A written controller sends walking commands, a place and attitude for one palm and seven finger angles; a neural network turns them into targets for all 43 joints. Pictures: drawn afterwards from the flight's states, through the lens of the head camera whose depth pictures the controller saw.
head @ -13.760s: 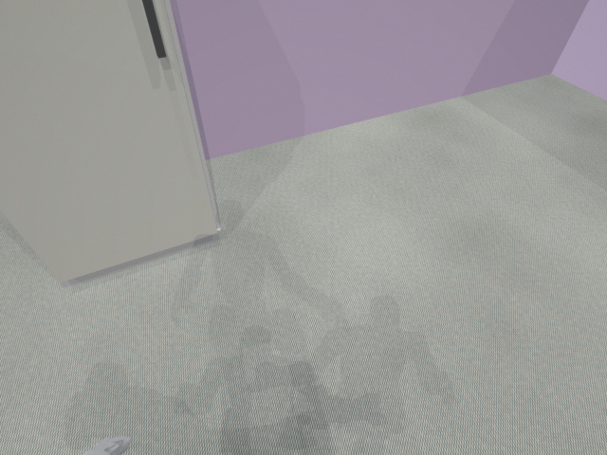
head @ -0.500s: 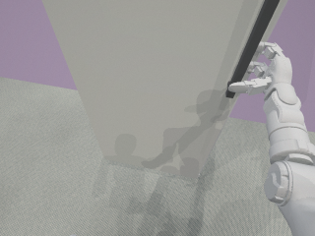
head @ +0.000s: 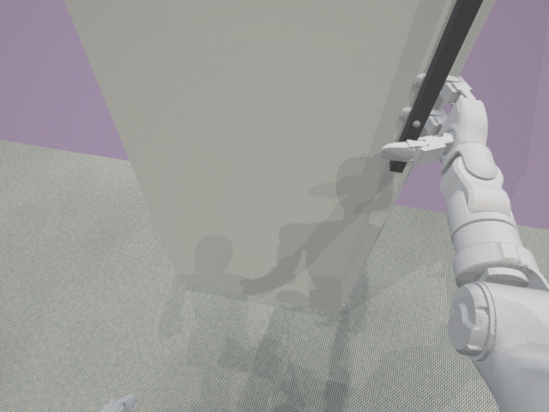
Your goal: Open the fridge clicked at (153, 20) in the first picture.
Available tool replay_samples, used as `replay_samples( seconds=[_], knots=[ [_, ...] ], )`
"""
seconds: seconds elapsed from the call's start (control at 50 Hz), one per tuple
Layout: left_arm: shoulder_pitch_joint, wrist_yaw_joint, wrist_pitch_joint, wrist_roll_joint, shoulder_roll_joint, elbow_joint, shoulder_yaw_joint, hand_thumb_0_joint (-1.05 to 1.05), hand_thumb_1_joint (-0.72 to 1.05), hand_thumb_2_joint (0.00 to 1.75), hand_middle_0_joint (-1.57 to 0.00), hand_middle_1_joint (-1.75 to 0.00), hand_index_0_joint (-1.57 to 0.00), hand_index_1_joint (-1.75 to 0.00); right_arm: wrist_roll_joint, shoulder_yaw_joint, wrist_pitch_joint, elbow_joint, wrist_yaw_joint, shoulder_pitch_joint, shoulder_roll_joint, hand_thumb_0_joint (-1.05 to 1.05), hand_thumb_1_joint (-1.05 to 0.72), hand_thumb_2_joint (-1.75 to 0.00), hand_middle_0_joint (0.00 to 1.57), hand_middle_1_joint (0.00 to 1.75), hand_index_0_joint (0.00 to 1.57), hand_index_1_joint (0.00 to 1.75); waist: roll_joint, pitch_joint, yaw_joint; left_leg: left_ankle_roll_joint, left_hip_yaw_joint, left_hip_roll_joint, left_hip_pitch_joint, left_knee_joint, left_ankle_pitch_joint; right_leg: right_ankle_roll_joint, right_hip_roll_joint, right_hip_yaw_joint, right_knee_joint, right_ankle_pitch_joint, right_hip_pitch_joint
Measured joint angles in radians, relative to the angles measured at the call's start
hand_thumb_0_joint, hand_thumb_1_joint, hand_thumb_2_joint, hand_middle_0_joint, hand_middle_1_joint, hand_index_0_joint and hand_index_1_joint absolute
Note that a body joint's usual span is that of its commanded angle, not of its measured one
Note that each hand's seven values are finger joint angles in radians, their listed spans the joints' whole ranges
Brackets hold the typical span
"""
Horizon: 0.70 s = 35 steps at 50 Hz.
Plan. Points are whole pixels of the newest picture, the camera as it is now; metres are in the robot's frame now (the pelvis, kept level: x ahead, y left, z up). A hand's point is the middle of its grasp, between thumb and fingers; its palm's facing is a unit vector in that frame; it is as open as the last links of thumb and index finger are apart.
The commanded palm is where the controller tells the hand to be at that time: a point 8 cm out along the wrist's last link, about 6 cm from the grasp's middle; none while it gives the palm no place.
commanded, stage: slide the fingers in behind the handle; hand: right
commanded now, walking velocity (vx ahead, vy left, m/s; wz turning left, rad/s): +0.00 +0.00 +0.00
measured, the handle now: (438, 58) +0.53 -0.14 +0.26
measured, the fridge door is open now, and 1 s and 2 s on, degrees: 0 0 0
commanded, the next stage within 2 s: grip the handle and tug to test in 1.00 s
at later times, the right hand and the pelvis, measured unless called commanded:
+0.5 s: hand (407, 123) +0.48 -0.12 +0.19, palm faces +0.06 +1.00 +0.03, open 13.9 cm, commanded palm +0.46 -0.17 +0.19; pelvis +0.00 +0.00 +0.00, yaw +0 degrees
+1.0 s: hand (401, 122) +0.48 -0.11 +0.19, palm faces +0.06 +1.00 +0.01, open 13.9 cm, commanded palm +0.46 -0.16 +0.19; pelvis +0.00 +0.00 +0.00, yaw +0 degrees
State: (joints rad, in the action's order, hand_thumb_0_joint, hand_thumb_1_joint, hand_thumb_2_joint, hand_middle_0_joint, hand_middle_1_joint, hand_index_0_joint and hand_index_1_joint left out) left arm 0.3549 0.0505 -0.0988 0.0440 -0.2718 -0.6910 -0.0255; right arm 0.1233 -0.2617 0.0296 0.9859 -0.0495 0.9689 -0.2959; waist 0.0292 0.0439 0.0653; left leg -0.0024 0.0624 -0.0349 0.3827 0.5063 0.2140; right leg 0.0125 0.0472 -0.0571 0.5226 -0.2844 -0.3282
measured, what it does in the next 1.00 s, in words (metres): stands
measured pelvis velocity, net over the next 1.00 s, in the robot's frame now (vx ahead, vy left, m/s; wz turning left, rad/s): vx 0.00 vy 0.00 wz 0.00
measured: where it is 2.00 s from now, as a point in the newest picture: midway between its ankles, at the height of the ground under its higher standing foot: outside the picture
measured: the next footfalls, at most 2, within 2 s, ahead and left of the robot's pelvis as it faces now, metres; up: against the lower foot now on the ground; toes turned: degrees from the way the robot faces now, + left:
none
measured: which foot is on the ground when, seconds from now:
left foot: down 0.00-1.00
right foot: down 0.00-1.00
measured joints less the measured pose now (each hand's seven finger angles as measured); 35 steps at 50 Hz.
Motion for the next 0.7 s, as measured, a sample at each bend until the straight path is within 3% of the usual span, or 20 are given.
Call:
replay_samples(
  seconds=[0.18, 0.42, 0.58, 0.7],
  knots=[
    [-0.003, -0.003, 0.009, -0.004, 0.009, 0.006, 0.003, 0.01, 0.9, 0.9, -0.2, -0.3, -0.2, -0.3, -0.021, -0.014, 0.008, -0.048, 0.033, -0.037, 0.012, -0.01, 0.5, -0.3, 0.3, 1.2, 0.3, 1.2, -0.004, -0.006, 0.005, 0.001, -0.006, 0.005, -0.007, 0.0, 0.003, 0.001, 0.004, -0.006, -0.002, -0.005, 0.011],
    [-0.011, 0.001, 0.009, -0.003, 0.013, -0.007, -0.001, 0.01, 0.9, 0.9, -0.2, -0.3, -0.2, -0.3, -0.003, 0.019, -0.024, -0.021, 0.038, 0.001, 0.033, -0.01, 0.5, -0.3, 0.3, 1.2, 0.3, 1.2, -0.001, -0.006, 0.0, -0.003, 0.002, -0.002, -0.012, -0.005, 0.003, -0.002, -0.002, 0.003, -0.003, -0.003, 0.01],
    [-0.008, -0.006, 0.004, -0.01, 0.017, -0.004, 0.0, 0.01, 0.9, 0.9, -0.2, -0.3, -0.2, -0.3, -0.026, 0.023, 0.004, -0.012, 0.065, 0.006, 0.042, -0.01, 0.5, -0.3, 0.31, 1.2, 0.31, 1.21, -0.004, -0.005, 0.001, -0.004, -0.002, -0.003, 0.0, 0.004, 0.005, -0.003, -0.004, 0.0, 0.005, -0.005, -0.001],
    [-0.002, -0.004, 0.005, -0.01, 0.018, -0.012, -0.001, 0.01, 0.9, 0.9, -0.2, -0.3, -0.2, -0.3, -0.018, 0.022, 0.003, -0.002, 0.067, 0.012, 0.045, -0.01, 0.5, -0.3, 0.31, 1.2, 0.31, 1.21, -0.003, -0.005, 0.002, -0.005, -0.003, -0.005, 0.001, 0.005, 0.004, -0.004, -0.005, -0.001, 0.005, -0.005, -0.001]
  ],
)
